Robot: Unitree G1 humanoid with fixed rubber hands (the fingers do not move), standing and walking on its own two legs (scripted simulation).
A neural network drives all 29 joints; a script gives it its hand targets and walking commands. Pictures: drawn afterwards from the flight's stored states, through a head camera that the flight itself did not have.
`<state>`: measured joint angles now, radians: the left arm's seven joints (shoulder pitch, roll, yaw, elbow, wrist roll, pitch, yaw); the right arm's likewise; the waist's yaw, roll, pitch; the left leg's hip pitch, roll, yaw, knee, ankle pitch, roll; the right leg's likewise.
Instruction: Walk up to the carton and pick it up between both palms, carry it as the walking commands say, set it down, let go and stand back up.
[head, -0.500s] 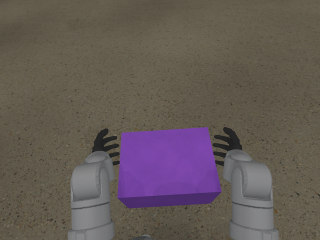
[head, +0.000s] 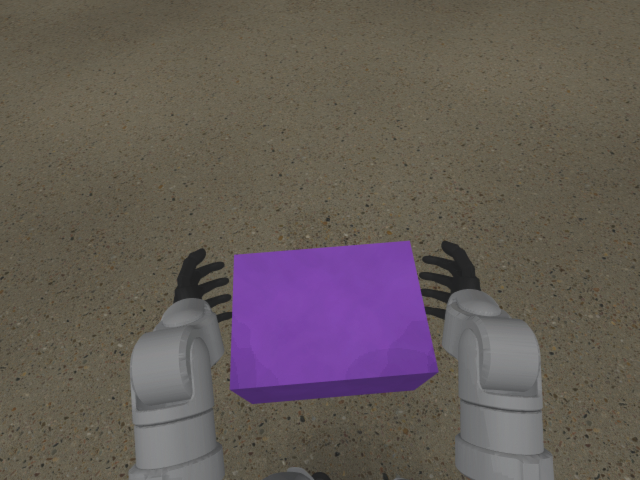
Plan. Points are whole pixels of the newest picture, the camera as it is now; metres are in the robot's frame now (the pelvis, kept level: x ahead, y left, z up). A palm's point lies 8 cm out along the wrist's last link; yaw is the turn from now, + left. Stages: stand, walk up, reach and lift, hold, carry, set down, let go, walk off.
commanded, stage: carry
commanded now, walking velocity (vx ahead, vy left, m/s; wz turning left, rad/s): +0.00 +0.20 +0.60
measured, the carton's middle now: (328, 325) +0.32 +0.01 -0.02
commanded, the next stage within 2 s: none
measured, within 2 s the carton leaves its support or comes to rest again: neither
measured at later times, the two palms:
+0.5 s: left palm out of the picture +0.18 +0.41 +0.06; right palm (223, 327) +0.28 +0.12 +0.07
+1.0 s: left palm out of the picture +0.03 +0.57 +0.11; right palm (1, 408) +0.19 +0.31 +0.10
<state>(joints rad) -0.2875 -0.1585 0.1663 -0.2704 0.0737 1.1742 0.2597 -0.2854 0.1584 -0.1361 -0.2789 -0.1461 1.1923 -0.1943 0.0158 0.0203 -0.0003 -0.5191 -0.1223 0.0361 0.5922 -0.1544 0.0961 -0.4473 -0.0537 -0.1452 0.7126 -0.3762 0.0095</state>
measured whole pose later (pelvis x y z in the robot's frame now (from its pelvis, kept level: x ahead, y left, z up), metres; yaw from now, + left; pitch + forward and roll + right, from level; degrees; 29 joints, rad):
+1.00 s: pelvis -0.13 +0.28 +0.02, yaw +36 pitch +2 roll +4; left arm -0.31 -0.17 0.18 -0.19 0.14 1.17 0.20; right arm -0.30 0.16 -0.16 -0.23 -0.10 1.21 -0.26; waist -0.03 -0.03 -0.04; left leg -0.48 0.05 0.07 0.73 -0.34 -0.04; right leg -0.32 -0.33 -0.23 0.61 -0.29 0.11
